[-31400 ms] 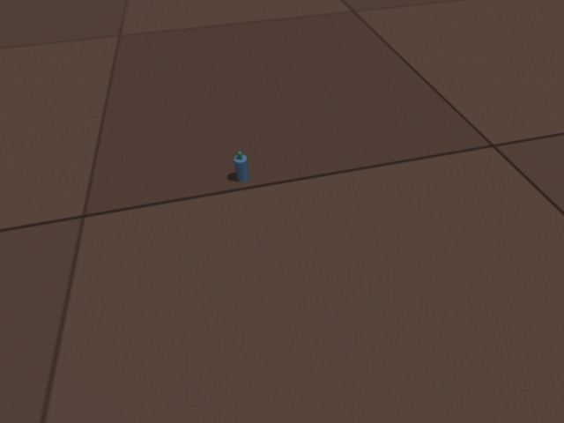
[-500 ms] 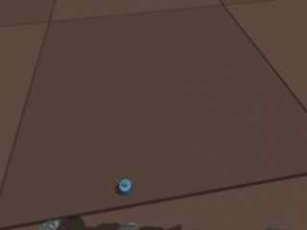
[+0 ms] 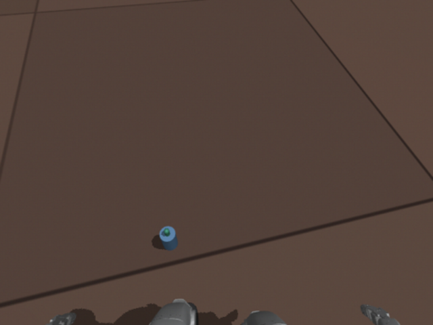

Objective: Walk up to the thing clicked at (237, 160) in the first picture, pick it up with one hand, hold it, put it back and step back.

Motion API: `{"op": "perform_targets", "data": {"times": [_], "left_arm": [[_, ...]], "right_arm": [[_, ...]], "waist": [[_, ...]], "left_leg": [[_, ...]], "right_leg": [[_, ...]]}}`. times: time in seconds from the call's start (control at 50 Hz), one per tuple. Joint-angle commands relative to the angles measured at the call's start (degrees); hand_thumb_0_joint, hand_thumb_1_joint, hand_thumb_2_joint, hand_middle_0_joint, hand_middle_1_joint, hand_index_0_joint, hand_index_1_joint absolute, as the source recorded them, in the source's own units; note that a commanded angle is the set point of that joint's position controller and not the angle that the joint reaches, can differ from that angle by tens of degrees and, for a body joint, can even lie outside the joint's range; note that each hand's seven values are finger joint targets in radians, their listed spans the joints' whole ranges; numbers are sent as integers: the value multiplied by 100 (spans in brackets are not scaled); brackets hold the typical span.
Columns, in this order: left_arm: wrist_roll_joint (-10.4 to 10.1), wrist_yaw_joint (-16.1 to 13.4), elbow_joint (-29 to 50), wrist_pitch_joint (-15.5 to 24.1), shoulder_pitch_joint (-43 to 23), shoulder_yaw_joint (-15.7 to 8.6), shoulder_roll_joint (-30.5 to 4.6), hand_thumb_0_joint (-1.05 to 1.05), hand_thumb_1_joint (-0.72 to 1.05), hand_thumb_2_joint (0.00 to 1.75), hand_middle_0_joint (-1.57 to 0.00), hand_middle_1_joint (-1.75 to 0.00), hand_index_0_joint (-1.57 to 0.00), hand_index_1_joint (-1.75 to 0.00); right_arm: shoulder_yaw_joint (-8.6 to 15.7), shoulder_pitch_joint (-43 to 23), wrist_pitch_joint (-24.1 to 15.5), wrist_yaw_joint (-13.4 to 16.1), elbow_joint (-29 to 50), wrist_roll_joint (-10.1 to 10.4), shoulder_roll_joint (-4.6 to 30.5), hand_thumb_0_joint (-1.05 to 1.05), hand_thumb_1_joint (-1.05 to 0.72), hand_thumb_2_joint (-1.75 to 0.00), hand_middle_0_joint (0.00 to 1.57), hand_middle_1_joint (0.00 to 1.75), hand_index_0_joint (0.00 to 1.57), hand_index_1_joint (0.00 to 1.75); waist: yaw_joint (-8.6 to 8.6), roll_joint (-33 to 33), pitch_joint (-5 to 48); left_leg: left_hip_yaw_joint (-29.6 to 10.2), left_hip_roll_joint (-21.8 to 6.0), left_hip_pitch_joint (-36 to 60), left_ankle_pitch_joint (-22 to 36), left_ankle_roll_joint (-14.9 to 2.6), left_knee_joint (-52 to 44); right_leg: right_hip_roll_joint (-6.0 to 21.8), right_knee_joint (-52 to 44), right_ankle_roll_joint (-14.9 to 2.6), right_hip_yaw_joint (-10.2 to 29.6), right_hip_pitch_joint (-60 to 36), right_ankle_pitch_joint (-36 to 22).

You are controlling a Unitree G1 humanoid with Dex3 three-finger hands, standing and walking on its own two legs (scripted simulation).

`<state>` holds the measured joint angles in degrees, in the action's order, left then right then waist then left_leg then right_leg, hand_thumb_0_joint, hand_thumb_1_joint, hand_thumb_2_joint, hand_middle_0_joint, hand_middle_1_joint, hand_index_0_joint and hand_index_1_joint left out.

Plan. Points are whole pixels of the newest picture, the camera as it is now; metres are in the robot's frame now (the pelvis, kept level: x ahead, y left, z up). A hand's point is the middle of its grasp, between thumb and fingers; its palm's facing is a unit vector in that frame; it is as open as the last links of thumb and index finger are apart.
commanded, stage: step back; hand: left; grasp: from the side
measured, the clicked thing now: (168, 237) +0.48 +0.20 -0.67
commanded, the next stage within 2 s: none
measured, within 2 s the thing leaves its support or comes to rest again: neither
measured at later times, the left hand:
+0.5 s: hand out of the picture -0.03 +0.27 -0.14, palm faces +0.09 -0.92 -0.38, open 7.4 cm
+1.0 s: hand out of the picture -0.25 +0.22 -0.13, palm faces +0.03 -0.91 -0.42, open 7.4 cm
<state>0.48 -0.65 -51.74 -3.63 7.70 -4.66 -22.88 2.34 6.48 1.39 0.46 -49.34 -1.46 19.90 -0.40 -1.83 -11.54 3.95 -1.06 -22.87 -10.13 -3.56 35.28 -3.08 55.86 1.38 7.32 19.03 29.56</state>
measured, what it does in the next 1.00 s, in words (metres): walks backwards: right foot, then left foot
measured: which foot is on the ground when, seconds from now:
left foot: down 0.00-0.14, up 0.16-0.44, down 0.46-0.88, up 0.90-1.00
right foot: up 0.00-0.08, down 0.10-0.48, up 0.50-0.82, down 0.84-1.00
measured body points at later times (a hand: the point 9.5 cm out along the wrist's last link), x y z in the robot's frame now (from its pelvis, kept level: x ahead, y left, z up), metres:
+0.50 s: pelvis -0.15 -0.01 +0.00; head -0.08 +0.01 +0.44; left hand -0.04 +0.31 -0.12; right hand -0.06 -0.32 -0.12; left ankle -0.16 +0.10 -0.72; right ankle -0.06 -0.14 -0.72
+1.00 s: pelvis -0.30 -0.06 +0.01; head -0.25 -0.08 +0.45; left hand -0.25 +0.26 -0.10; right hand -0.17 -0.37 -0.12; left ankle -0.27 +0.09 -0.65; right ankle -0.28 -0.17 -0.72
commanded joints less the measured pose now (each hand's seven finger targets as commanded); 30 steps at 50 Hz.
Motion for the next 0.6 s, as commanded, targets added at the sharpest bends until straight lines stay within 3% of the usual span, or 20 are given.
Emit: {"op": "perform_targets", "data": {"times": [0.0, 0.06, 0.08, 0.1, 0.12, 0.14, 0.16, 0.18, 0.22, 0.32, 0.36, 0.4, 0.42, 0.44, 0.46, 0.48, 0.5, 0.52, 0.54, 0.58], "left_arm": [[26, 11, 311, 152, 606, -293, -947, 0, 90, 90, -20, -30, -20, -30], [67, 67, -5, 169, 1430, -351, -909, 0, 90, 90, -20, -30, -20, -30], [150, 62, 35, 187, 1406, -394, -1080, 0, 90, 90, -20, -30, -20, -30], [221, 63, 269, 217, 1064, -502, -1439, 0, 90, 90, -20, -30, -20, -30], [246, 53, 610, 186, 419, -604, -2053, 0, 90, 90, -20, -30, -20, -30], [243, 8, 857, 227, -189, -605, -1994, 0, 90, 90, -20, -30, -20, -30], [221, -21, 974, 272, -424, -531, -1683, 0, 90, 90, -20, -30, -20, -30], [202, -41, 1008, 311, -651, -435, -1356, 0, 90, 90, -20, -30, -20, -30], [191, -44, 988, 296, -712, -433, -1142, 0, 90, 90, -20, -30, -20, -30], [211, -112, 952, 252, 320, -408, -1009, 0, 90, 90, -20, -30, -20, -30], [169, -127, 1013, 199, 358, -395, -1087, 0, 90, 90, -20, -30, -20, -30], [60, -96, 1066, 107, 243, -339, -1134, 0, 90, 90, -20, -30, -20, -30], [24, -71, 1135, 59, 196, -280, -1071, 0, 90, 90, -20, -30, -20, -30], [0, -56, 1187, 32, 359, -225, -880, 0, 90, 90, -20, -30, -20, -30], [-45, -43, 1222, 36, 392, -192, -686, 0, 90, 90, -20, -30, -20, -30], [1, -129, 1274, 44, -212, -339, -976, 0, 90, 90, -20, -30, -20, -30], [41, -149, 1224, 43, -367, -364, -1119, 0, 90, 90, -20, -30, -20, -30], [19, -114, 1147, 27, -385, -372, -1104, 0, 90, 90, -20, -30, -20, -30], [-60, -91, 1065, 31, 1, -343, -954, 0, 90, 90, -20, -30, -20, -30], [-42, -73, 934, 55, 395, -340, -960, 0, 90, 90, -20, -30, -20, -30]], "right_arm": [[484, 109, -15, 87, 412, -45, 1709, 0, -90, -90, 20, 30, 20, 30], [494, -212, 77, 59, 464, 14, 1763, 0, -90, -90, 20, 30, 20, 30], [442, -148, 87, 47, 439, 59, 1558, 0, -90, -90, 20, 30, 20, 30], [356, -130, 72, 38, 497, 100, 1282, 0, -90, -90, 20, 30, 20, 30], [442, -351, 81, 101, 502, 84, 1367, 0, -90, -90, 20, 30, 20, 30], [542, -120, 97, 110, 374, 51, 1616, 0, -90, -90, 20, 30, 20, 30], [523, 68, 87, 55, 267, 95, 1671, 0, -90, -90, 20, 30, 20, 30], [489, 320, 82, 29, 110, 119, 1542, 0, -90, -90, 20, 30, 20, 30], [357, 673, 33, 74, 72, 141, 1243, 0, -90, -90, 20, 30, 20, 30], [250, 339, -86, 120, 325, 120, 1232, 0, -90, -90, 20, 30, 20, 30], [258, 503, -141, 135, 351, 77, 1183, 0, -90, -90, 20, 30, 20, 30], [304, 909, -182, 140, 166, 37, 1160, 0, -90, -90, 20, 30, 20, 30], [358, 970, -199, 143, 136, 4, 1235, 0, -90, -90, 20, 30, 20, 30], [457, 862, -211, 144, 194, -71, 1570, 0, -90, -90, 20, 30, 20, 30], [570, 647, -186, 117, 298, -98, 2114, 0, -90, -90, 20, 30, 20, 30], [617, 591, -158, 83, 392, -66, 2532, 0, -90, -90, 20, 30, 20, 30], [592, 360, -195, 135, 377, -81, 2321, 0, -90, -90, 20, 30, 20, 30], [491, 288, -192, 145, 383, -87, 2009, 0, -90, -90, 20, 30, 20, 30], [389, -13, -182, 153, 459, -107, 1701, 0, -90, -90, 20, 30, 20, 30], [383, 6, -179, 170, 483, -27, 1555, 0, -90, -90, 20, 30, 20, 30]], "waist": [[-89, 1132, 1683], [257, 1075, 1744], [231, 489, 1566], [198, -753, 1098], [412, -1567, 684], [170, -1400, 240], [2, -1093, 149], [-213, -547, 174], [-308, -675, 510], [370, -888, 1191], [330, -1015, 1550], [154, -917, 1726], [102, -675, 1715], [193, -20, 1805], [266, 1285, 1650], [-240, 1721, 1423], [-165, 1388, 1050], [-125, 1006, 912], [158, 908, 999], [265, 846, 1133]], "left_leg": [[-1792, -1357, 1312, 260, -844, -1171], [-1540, -1120, 327, -827, -450, -994], [-1290, -736, -216, -1413, -120, -495], [-913, 163, -1213, -1999, 290, 660], [-920, 698, -737, -2369, 453, 2195], [-1377, 435, -262, -2096, 490, 3094], [-1433, 532, -119, -1774, 454, 3320], [-1498, 803, -260, -1360, 429, 3443], [-1338, 1002, -391, -1199, 399, 3474], [-979, 509, -992, -1894, 534, 1622], [-842, 146, -432, -1830, 413, 337], [-489, 227, 422, -523, 330, -1271], [-559, 191, 885, 425, 313, -1635], [-1553, -526, 1511, 1134, 118, -1529], [-3043, -1650, 1890, 2047, -431, -1422], [-3709, -2229, 731, 1908, -1380, -1609], [-3783, -2327, 219, 1595, -1478, -1684], [-2736, -1805, 180, 1852, -1232, -1466], [-1973, -1303, 753, 2356, -931, -1167], [-1573, -1092, 1107, 2351, -733, -994]], "right_leg": [[213, -1343, -112, -455, -181, -218], [252, -2720, -358, -696, -1278, -1156], [592, -3211, -537, 37, -1285, -696], [1575, -3784, -994, 1808, -965, 117], [2683, -4455, -1877, 2813, 729, 606], [2817, -4658, -1943, 2883, 1672, 825], [2445, -4466, -1764, 2211, 1688, 271], [1750, -4024, -1373, 1106, 1207, -973], [1251, -3714, -956, 249, 584, -1850], [1591, -2987, -1265, 472, -1864, -2940], [1788, -2499, -1252, 503, -2140, -3833], [1539, -1785, -1036, 140, -1936, -4218], [1327, -1576, -814, -5, -1456, -3805], [938, -1188, -567, -188, -500, -2774], [72, -426, -283, -689, 806, -519], [-81, 552, -170, -64, 552, 880], [62, 1186, -209, 445, 463, 719], [-99, 1468, -255, 478, 462, 450], [-216, 1655, -298, 541, 776, 75], [-334, 1715, -274, 354, 979, -203]]}}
